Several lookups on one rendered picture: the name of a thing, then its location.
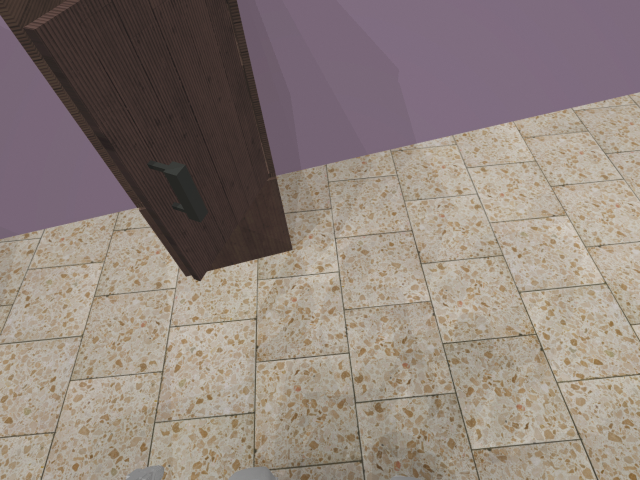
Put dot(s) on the handle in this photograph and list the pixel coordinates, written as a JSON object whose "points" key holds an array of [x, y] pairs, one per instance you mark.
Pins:
{"points": [[182, 184]]}

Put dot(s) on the cupboard door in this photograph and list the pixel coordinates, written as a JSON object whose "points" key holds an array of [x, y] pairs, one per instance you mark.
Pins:
{"points": [[162, 80]]}

